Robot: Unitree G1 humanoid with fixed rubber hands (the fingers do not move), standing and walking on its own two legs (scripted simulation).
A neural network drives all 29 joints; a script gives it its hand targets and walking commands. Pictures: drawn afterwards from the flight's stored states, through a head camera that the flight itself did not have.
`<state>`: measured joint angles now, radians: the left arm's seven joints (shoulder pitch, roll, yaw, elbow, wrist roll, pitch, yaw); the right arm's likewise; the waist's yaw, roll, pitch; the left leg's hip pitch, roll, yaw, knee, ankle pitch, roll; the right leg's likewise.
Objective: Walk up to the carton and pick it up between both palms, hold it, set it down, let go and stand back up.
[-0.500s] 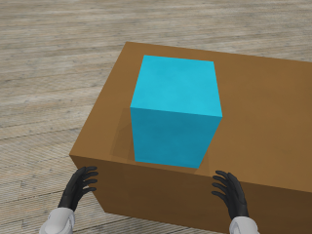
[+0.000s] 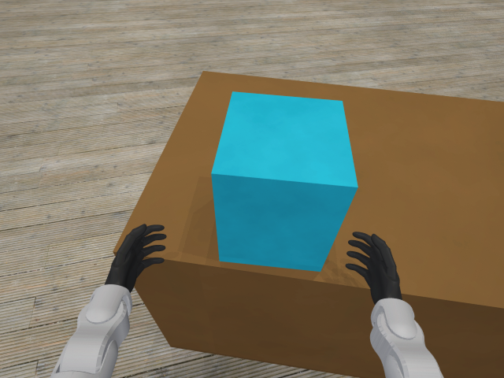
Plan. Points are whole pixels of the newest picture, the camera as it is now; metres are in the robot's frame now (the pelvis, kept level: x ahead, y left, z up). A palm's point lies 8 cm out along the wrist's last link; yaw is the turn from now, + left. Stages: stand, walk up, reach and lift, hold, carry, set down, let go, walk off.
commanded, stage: reach and lift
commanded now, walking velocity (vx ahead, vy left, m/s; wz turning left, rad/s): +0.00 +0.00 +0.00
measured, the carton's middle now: (278, 184) +0.44 -0.04 +0.05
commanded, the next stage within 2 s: none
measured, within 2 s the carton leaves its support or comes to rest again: neither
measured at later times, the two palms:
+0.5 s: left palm (121, 219) +0.32 +0.21 +0.09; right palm (389, 236) +0.30 -0.20 +0.08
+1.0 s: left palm (131, 160) +0.39 +0.19 +0.15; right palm (392, 182) +0.37 -0.21 +0.13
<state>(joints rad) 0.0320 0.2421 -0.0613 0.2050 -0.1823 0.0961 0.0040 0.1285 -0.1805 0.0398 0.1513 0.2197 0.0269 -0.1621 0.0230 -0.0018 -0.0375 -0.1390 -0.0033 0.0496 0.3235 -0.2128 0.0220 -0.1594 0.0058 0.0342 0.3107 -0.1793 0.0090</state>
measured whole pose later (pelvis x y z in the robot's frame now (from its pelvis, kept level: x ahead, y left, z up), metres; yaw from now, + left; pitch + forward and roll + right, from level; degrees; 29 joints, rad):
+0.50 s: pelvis +0.00 +0.01 +0.00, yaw +0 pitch +2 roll -1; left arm -0.25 0.27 0.02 0.13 -0.20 0.44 0.01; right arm -0.17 -0.24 -0.02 0.17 0.25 0.28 -0.18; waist 0.00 0.00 -0.04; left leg -0.13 -0.01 0.05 0.27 -0.18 0.03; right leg -0.13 0.00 0.04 0.22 -0.12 0.02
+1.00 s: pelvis -0.02 +0.00 +0.00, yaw +2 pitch +7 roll +0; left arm -0.73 0.31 0.06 0.54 -0.22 0.54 0.02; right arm -0.62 -0.22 -0.13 0.45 0.18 0.44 -0.14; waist -0.04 0.00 -0.09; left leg -0.24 -0.01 0.01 0.24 -0.12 0.02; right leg -0.24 0.00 0.01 0.21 -0.08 0.01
